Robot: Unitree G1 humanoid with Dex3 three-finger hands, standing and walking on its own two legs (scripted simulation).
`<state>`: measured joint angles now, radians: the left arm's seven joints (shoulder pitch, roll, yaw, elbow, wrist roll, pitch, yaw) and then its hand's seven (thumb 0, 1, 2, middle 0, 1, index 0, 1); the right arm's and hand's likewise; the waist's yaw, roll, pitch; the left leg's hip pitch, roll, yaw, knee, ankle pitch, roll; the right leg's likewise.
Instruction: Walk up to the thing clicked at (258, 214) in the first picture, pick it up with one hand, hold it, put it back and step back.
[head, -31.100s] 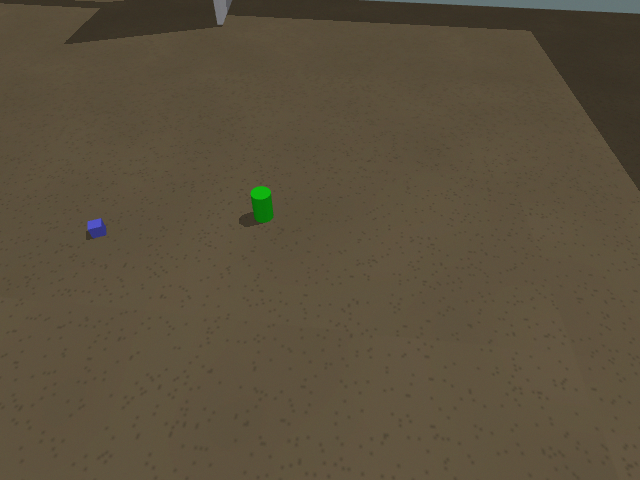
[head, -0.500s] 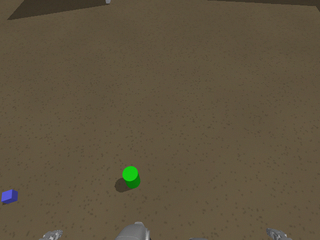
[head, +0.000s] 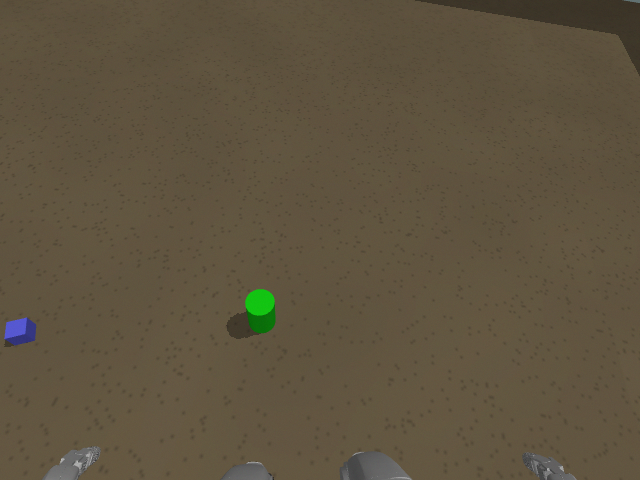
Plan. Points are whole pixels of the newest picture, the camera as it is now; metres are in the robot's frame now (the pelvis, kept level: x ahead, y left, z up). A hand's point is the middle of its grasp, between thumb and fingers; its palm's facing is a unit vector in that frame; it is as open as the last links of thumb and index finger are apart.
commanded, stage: step back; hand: left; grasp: from the side
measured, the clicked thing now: (261, 311) +0.63 +0.16 -0.69
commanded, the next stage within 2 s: none
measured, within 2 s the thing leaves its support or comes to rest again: neither
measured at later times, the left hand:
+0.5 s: hand out of the picture -0.04 +0.25 -0.15, palm faces +0.02 -0.91 -0.41, open 7.4 cm
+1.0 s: hand out of the picture -0.27 +0.20 -0.14, palm faces -0.01 -0.90 -0.43, open 7.4 cm
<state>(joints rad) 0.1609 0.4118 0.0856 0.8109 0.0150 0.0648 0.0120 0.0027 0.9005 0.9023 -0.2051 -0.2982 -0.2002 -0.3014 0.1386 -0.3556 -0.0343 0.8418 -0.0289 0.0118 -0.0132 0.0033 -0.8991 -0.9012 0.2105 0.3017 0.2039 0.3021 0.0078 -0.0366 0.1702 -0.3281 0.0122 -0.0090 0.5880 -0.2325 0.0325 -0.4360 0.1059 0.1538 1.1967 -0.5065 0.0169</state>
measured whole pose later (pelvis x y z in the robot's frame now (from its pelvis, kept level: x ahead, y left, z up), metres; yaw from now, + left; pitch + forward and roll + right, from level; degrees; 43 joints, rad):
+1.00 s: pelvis -0.33 -0.07 -0.01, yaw -1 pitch -2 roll +2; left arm 0.23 0.36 0.06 0.86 0.05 0.05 0.00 0.00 0.90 0.90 -0.21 -0.30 -0.20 -0.30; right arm 0.15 -0.42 -0.05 0.85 -0.01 0.05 -0.03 0.00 -0.90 -0.90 0.21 0.30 0.20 0.30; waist 0.04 0.02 0.13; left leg -0.52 -0.10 -0.12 1.12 -0.48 -0.01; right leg -0.30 -0.02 0.03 0.68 -0.34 -0.01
